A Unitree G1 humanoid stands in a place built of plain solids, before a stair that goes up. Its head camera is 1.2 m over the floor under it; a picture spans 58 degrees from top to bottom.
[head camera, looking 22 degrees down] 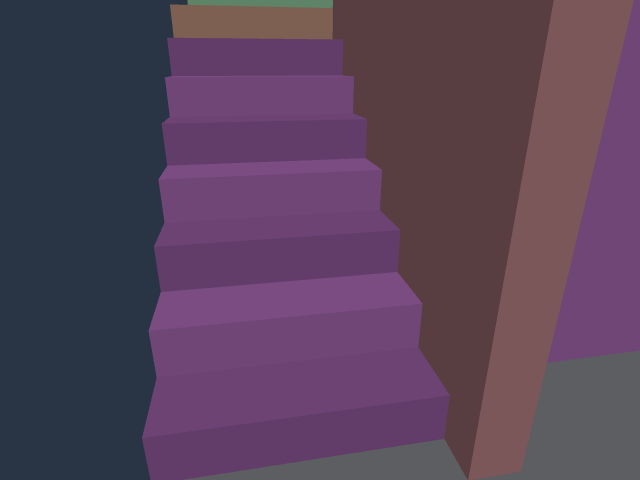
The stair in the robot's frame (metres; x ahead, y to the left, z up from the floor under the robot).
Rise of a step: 0.19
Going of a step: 0.27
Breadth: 0.97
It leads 11 degrees to the left of straight ahead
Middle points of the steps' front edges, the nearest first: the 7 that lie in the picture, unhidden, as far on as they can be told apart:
1.04 0.05 0.19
1.31 0.10 0.38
1.57 0.14 0.57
1.84 0.19 0.76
2.11 0.24 0.95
2.37 0.29 1.15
2.64 0.34 1.34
